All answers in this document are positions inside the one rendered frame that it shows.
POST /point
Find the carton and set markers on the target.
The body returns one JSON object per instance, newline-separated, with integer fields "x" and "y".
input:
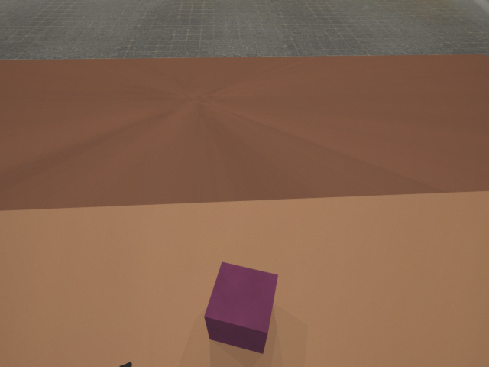
{"x": 240, "y": 307}

